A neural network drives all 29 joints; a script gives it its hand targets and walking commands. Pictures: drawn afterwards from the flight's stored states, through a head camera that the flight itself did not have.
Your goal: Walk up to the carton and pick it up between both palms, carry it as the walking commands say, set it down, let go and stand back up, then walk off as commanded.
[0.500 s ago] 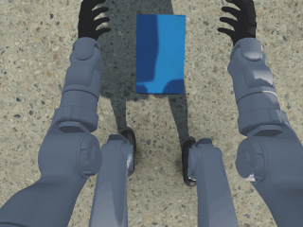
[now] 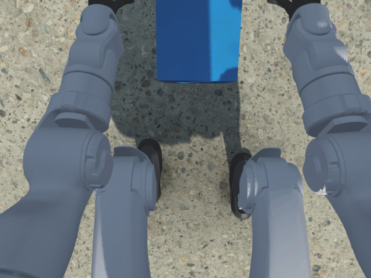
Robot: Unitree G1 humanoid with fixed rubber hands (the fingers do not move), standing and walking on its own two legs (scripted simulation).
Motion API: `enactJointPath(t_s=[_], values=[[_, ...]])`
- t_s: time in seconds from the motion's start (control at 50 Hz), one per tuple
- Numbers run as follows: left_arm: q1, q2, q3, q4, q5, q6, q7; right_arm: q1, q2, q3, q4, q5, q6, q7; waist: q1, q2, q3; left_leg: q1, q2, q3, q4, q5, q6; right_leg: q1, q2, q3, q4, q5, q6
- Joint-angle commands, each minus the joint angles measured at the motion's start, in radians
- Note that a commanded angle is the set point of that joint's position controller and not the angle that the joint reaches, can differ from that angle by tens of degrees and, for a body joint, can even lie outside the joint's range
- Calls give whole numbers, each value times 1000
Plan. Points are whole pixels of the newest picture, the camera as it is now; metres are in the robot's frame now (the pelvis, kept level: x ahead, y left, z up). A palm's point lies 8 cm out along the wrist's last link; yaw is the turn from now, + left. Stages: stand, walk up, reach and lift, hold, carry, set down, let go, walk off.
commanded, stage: reach and lift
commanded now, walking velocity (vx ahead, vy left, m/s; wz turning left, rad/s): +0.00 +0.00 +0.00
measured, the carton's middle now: (197, 25) +0.56 +0.02 -0.33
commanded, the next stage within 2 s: none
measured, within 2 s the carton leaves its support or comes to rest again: leaves its support in 1.80 s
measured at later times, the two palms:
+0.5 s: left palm (119, 18) +0.55 +0.17 -0.25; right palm (282, 23) +0.55 -0.14 -0.25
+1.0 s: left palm (130, 16) +0.55 +0.15 -0.24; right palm (267, 21) +0.55 -0.11 -0.24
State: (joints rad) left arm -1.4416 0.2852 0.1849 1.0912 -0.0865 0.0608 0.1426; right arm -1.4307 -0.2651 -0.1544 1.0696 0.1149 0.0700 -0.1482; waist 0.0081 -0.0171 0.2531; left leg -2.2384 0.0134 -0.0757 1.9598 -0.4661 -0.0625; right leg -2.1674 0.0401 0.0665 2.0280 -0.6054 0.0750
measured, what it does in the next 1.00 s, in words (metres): stands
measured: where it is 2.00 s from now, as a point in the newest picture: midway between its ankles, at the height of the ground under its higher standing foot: (195, 189)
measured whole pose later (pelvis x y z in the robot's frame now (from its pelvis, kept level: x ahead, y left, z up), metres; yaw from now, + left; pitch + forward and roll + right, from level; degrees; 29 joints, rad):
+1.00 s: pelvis -0.01 +0.00 -0.05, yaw +0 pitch +35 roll +0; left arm -1.62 0.29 0.19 1.23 -0.08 0.03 0.10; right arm -1.57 -0.23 -0.13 1.13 0.07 0.05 -0.12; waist 0.02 0.00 0.48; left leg -2.27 0.01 -0.09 2.14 -0.48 -0.08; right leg -2.20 0.07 0.08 2.21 -0.63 0.09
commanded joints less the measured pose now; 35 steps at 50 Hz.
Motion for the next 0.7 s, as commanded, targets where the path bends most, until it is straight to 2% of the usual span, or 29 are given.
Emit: enactJointPath(t_s=[0.0, 0.26, 0.28, 0.32, 0.34, 0.4, 0.46, 0.68], values=[[-282, 93, -15, -78, -19, -30, -2, -276, -97, 18, -78, 21, -28, -1, 7, 26, -1199, 784, -65, 143, -46, 286, 8, 437, 48, -141, -159, 287, -8], [-355, 142, -50, 11, -70, -65, -14, -352, -126, 76, -14, 73, -55, 2, 16, 11, -1117, 703, -48, 132, 79, 297, 8, 417, 30, -115, -42, 303, 2], [-357, 149, -49, 16, -76, -66, -16, -360, -128, 87, -11, 77, -56, 3, 27, 4, -1098, 676, -48, 135, 82, 286, 7, 422, 29, -111, -37, 295, 2], [-361, 143, -54, 40, -89, -72, -25, -369, -127, 100, 1, 76, -59, 6, 24, -16, -1056, 643, -47, 128, 97, 291, 7, 410, 26, -107, -22, 301, 5], [-364, 137, -56, 65, -92, -71, -30, -377, -127, 99, 5, 71, -58, 9, 10, -27, -1013, 623, -45, 121, 99, 274, 11, 387, 24, -105, -21, 287, 5], [-358, 141, -52, 57, -90, -78, -32, -393, -121, 98, -36, 74, -66, 16, 22, -33, -1034, 644, -45, 119, 107, 322, 14, 409, 31, -106, -12, 331, 8], [-342, 149, -49, 62, -86, -81, -29, -371, -120, 102, -32, 79, -64, 18, 33, -25, -1055, 668, -44, 121, 112, 346, 13, 414, 33, -109, -7, 347, 12], [-354, 115, -44, 44, -65, -70, -43, -348, -97, 72, 2, 41, -49, 30, 21, -3, -987, 641, -49, 125, 93, 279, 8, 367, 37, -113, -28, 287, 6]])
